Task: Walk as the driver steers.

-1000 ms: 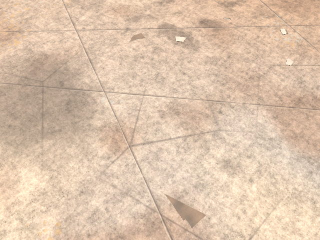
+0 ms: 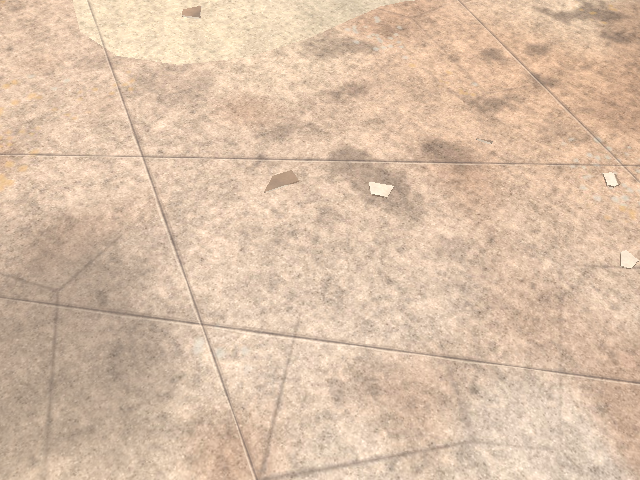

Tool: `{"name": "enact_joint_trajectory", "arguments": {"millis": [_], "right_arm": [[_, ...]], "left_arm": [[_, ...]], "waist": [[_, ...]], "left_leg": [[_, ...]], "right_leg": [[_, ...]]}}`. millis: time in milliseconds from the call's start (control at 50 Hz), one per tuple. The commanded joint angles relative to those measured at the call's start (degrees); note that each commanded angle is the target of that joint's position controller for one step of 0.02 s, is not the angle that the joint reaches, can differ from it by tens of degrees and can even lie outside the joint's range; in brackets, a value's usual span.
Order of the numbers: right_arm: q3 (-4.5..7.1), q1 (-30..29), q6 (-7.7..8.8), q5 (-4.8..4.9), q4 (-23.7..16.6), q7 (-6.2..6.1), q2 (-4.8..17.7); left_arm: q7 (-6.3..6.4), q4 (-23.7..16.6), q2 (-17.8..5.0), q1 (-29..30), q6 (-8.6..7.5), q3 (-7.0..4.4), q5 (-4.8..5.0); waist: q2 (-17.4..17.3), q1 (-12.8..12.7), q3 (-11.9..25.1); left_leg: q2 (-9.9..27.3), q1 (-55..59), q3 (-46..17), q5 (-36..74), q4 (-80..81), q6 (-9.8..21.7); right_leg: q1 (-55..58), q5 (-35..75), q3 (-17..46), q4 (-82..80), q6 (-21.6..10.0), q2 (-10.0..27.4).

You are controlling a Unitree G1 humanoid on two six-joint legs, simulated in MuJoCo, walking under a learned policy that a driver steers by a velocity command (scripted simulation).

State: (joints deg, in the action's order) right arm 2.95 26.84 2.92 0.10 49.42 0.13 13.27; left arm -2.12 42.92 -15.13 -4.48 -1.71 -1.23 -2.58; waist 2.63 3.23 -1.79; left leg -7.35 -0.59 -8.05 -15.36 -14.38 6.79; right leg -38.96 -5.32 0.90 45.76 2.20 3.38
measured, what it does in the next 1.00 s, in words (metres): walks ahead, turning right: right foot, then left foot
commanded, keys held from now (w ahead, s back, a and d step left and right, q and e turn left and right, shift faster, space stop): w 0.10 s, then w+e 0.90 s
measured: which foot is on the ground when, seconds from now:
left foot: down 0.00-0.16, up 0.18-0.64, down 0.66-1.00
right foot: up 0.00-0.14, down 0.16-0.66, up 0.68-1.00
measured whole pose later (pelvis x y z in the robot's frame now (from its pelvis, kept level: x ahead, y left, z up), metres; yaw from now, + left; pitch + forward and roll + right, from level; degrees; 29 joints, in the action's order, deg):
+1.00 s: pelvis +0.53 -0.01 +0.00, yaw -21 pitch +2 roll +1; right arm 2.7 23.3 4.8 -1.2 48.7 -0.2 14.7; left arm -4.2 42.4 -16.9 -6.8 0.4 -3.7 -2.0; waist 2.9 3.0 -1.5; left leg -0.4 -1.3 10.3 -14.7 -14.5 1.4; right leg -38.4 -5.8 0.2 52.3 -1.6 3.1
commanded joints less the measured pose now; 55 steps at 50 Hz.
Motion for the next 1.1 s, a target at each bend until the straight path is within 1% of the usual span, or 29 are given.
{"name": "enact_joint_trajectory", "arguments": {"millis": [20,60,80,120,140,160,180,200,220,240,260,300,360,420,540,600,620,640,660,680,700,720,740,780,860,920,1000,1060,1100], "right_arm": [[2.36,4.2,0.37,-0.27,-1.6,-0.78,9.6],[2.13,3.9,0.56,-0.51,-1.1,-1.11,9.3],[2.04,2.6,0.76,-0.55,-1.1,-1.23,9.5],[2.26,0.2,1.27,-0.95,-1.1,-1.2,11.1],[2.34,-0.9,1.4,-1.0,-1.0,-0.95,11.6],[1.76,-0.8,1.57,-1.0,-2.0,-0.63,9.5],[0.76,9.0,1.13,1.01,-2.0,-0.36,3.8],[1.16,6.9,1.09,-1.32,-1.3,-0.49,8.4],[1.25,0.5,1.09,-2.16,-2.7,-0.25,8.7],[0.9,-4.6,1.38,-2.6,-3.9,0.05,8.5],[0.83,-6.8,1.25,-2.77,-4.8,0.38,8.0],[0.26,-6.4,0.26,-3.34,-5.3,0.86,6.6],[-0.46,-9.2,-0.36,-3.31,-6.5,1.17,5.5],[-1.17,-18.4,-0.45,-2.93,-9.6,1.18,5.0],[-1.74,-28.9,0.06,-1.68,-13.4,0.99,5.2],[-1.32,-26.4,0.85,-1.47,-13.5,0.59,6.6],[-0.97,-22.5,1.24,-1.46,-12.4,0.26,7.2],[-0.24,-16.7,1.94,-1.86,-10.7,-0.41,9.0],[0.95,-8.4,2.55,-3.05,-9.9,-1.43,13.4],[2.18,-5.5,1.6,-3.74,-9.9,-1.94,18.4],[2.19,-7.0,0.7,-3.1,-9.4,-1.74,15.6],[0.97,-10.1,0.64,-2.65,-10.3,-1.37,10.4],[0.31,-12.4,0.89,-2.39,-10.2,-1.05,7.7],[-0.14,-12.4,1.63,-2.18,-9.2,-1.02,6.2],[0.52,-9.1,3.12,-1.19,-7.0,-0.48,7.1],[0.75,-7.2,3.04,-1.21,-5.6,-0.43,7.2],[1.12,-5.9,2.83,-1.31,-4.2,-0.42,8.2],[1.05,-1.6,2.4,-1.38,-1.4,-0.32,8.9],[1.13,-0.2,1.61,-1.14,0.5,-0.32,10.3]], "left_arm": [[-0.06,-6.8,-2.7,10.3,-1.24,0.23,0.59],[0.13,-7.3,-3.1,10.9,-1.66,0.37,0.87],[0.35,-6.8,-3.8,8.8,-1.85,0.18,0.87],[1.35,-3.3,-6.6,-1.5,-2.23,-1.0,0.95],[2.07,-0.7,-7.7,-9.9,-2.67,-1.58,1.06],[3.01,0.6,-10.4,-18.3,-3.08,-2.36,0.09],[3.06,1.2,-16.4,-22.0,-2.74,-4.3,-0.87],[2.15,1.9,-12.2,-19.4,-1.77,-3.81,1.63],[1.85,0.9,-9.0,-12.5,-1.61,-3.16,2.3],[1.54,0.7,-6.1,-9.7,-1.78,-2.56,2.01],[1.54,1.4,-5.1,-9.9,-2.03,-2.17,1.76],[1.56,3.4,-5.0,-11.4,-2.6,-2.08,2.02],[1.62,4.8,-7.0,-14.1,-3.01,-2.89,2.41],[1.72,5.6,-7.5,-16.7,-2.54,-3.37,2.54],[1.68,6.3,-8.6,-22.2,-2.03,-4.22,2.02],[2.18,5.4,-9.7,-20.7,-1.63,-4.75,1.6],[2.25,4.9,-10.1,-19.3,-1.6,-4.94,1.69],[2.04,4.6,-9.7,-18.7,-1.89,-4.85,2.03],[1.68,3.1,-6.6,-17.9,-2.48,-4.03,2.8],[1.81,1.1,-2.1,-21.8,-2.39,-3.05,4.29],[2.27,2.0,-6.2,-22.8,-1.4,-3.59,2.41],[1.93,2.7,-6.9,-20.1,-0.85,-3.87,1.49],[1.3,2.4,-5.7,-17.5,-0.67,-3.72,1.33],[0.27,2.0,-4.9,-15.9,0.41,-3.75,0.51],[-1.13,-0.4,-3.7,-10.9,1.67,-3.34,0.48],[-1.83,-2.7,-3.2,-5.1,1.79,-2.86,0.38],[-2.84,-5.7,-1.8,2.8,1.37,-1.61,0.62],[-2.53,-6.8,-1.4,6.0,1.16,-0.99,0.18],[-1.66,-6.5,-2.4,5.3,0.8,-1.19,-0.23]], "waist": [[-7.2,1.7,-1.0],[-7.4,1.5,-1.1],[-7.4,0.1,-0.8],[-8.0,-4.3,3.8],[-7.0,-8.4,7.7],[-3.9,-11.4,13.5],[11.3,-7.7,22.1],[6.2,-7.3,19.6],[1.8,-4.9,7.9],[-1.8,-4.8,3.8],[-1.4,-3.8,1.0],[0.7,-1.6,1.0],[1.3,-1.5,1.3],[1.1,-3.7,-1.3],[1.2,-7.7,-0.1],[2.1,-5.6,1.0],[1.9,-3.5,2.0],[-0.6,-0.8,4.9],[-7.0,2.9,11.5],[-18.4,1.8,16.5],[-14.6,-0.4,13.0],[-7.5,-1.2,6.5],[-5.5,-1.8,2.8],[-9.2,-3.0,0.9],[-8.5,-3.4,1.4],[-7.8,-2.6,-0.1],[-8.0,-1.2,-2.1],[-7.7,-0.2,-3.4],[-8.2,-1.4,-2.8]], "left_leg": [[12.9,1.5,-8.6,37.3,-0.4,3.8],[14.2,2.0,-9.2,39.5,-0.5,3.0],[14.5,1.4,-9.0,41.8,-1.4,2.1],[14.1,3.2,-7.4,55.6,-10.3,0.4],[12.3,2.0,-4.9,55.7,-20.2,-0.5],[10.2,-5.7,-3.3,41.3,-34.1,-0.9],[0.1,-23.1,2.1,0.1,-57.7,-3.9],[0.0,-30.3,1.1,-13.2,-62.4,-3.2],[4.1,-34.0,1.6,-7.5,-61.6,-3.1],[6.2,-33.7,2.5,-4.2,-58.3,-3.2],[7.7,-33.0,3.2,-3.5,-55.3,-3.5],[9.2,-29.2,4.2,-3.3,-50.1,-5.1],[10.1,-29.4,6.2,-2.6,-43.5,-7.2],[10.9,-31.3,7.4,4.4,-33.7,-9.0],[8.4,-29.0,7.6,11.4,-21.9,-9.7],[6.9,-21.7,6.7,6.7,-16.4,-8.4],[6.0,-15.6,7.0,5.8,-13.4,-7.6],[7.0,-6.3,6.0,5.9,-9.9,-6.2],[18.1,5.1,-4.6,-2.9,-7.1,-3.1],[31.7,16.6,-26.0,-12.4,-1.5,2.0],[33.0,11.7,-32.9,-18.3,-0.4,4.4],[30.0,5.5,-25.7,-17.4,0.3,3.6],[26.9,0.5,-17.4,-9.1,1.5,2.6],[22.8,-3.8,-6.6,3.6,2.9,0.7],[22.4,-2.9,2.0,18.8,3.9,1.5],[22.1,-2.0,7.3,22.3,4.9,1.9],[20.9,-3.1,14.0,22.9,5.3,0.6],[22.2,-1.7,14.2,26.5,4.9,0.7],[22.9,1.4,14.1,39.3,0.6,1.0]], "right_leg": [[-0.3,4.3,-3.4,-7.7,-0.6,-3.5],[4.6,5.8,-3.3,-12.2,-2.5,-3.9],[9.4,5.4,-3.1,-14.4,-3.8,-4.4],[21.1,0.8,-3.8,-15.7,-6.4,-7.1],[30.4,2.5,-3.7,-18.8,-8.0,-6.5],[42.9,-2.9,5.0,-18.1,-10.6,2.2],[58.9,-4.0,33.7,-19.3,-21.1,19.0],[54.9,-9.4,45.8,-27.6,-22.0,18.4],[45.3,-13.7,36.9,-29.3,-20.8,15.8],[38.9,-9.5,30.4,-30.4,-19.4,12.9],[34.6,-3.0,25.6,-31.3,-18.0,9.9],[30.1,4.6,20.5,-32.6,-16.8,6.3],[27.7,7.3,17.6,-34.4,-18.0,4.9],[25.7,3.6,16.6,-36.6,-17.2,3.4],[30.7,9.3,18.1,-31.6,-14.6,3.0],[31.0,11.7,21.0,-26.6,-12.7,3.7],[29.5,12.3,21.4,-23.4,-11.7,2.9],[26.9,12.5,19.7,-16.3,-10.2,-0.1],[21.6,4.7,14.7,-2.2,-8.4,-3.7],[6.1,-23.6,6.0,11.5,-6.6,-11.6],[0.3,-25.5,4.4,19.1,-6.9,-7.4],[0.0,-20.4,5.2,21.2,-6.9,-4.7],[1.0,-16.6,4.6,20.2,-6.3,-3.1],[3.0,-13.9,3.3,18.6,-5.2,-1.1],[-0.2,-8.5,2.3,19.0,-4.1,-0.4],[-3.6,-3.7,1.2,14.4,-3.3,0.2],[1.1,3.3,-2.7,0.2,-4.2,0.1],[6.7,-0.8,-4.6,-8.0,-6.4,-1.9],[11.1,-5.9,-6.3,-11.6,-8.4,-4.0]]}}
Keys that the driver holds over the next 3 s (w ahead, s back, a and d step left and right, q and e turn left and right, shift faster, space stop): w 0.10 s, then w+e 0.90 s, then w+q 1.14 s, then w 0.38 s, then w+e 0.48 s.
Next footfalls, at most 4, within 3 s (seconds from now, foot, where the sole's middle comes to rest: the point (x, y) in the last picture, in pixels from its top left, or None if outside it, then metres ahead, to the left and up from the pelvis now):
0.16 right None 0.28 -0.09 -0.78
0.66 left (254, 443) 0.53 0.09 -0.78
1.16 right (389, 361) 0.71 -0.21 -0.78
1.70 left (338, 246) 1.04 -0.12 -0.78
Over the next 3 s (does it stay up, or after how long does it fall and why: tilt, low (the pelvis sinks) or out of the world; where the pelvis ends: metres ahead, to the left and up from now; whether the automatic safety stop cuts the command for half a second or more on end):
stays up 1.55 -0.10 0.00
